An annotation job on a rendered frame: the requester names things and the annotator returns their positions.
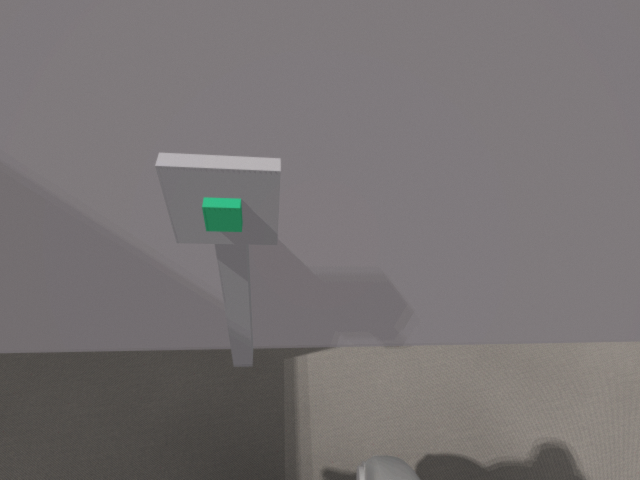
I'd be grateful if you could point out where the right robot thigh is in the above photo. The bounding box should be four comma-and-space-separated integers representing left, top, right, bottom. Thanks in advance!
356, 455, 420, 480

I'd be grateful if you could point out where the button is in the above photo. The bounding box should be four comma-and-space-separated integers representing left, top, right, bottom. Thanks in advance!
202, 197, 243, 232

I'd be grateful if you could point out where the panel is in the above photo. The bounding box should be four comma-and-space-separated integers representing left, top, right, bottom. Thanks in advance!
155, 153, 281, 367

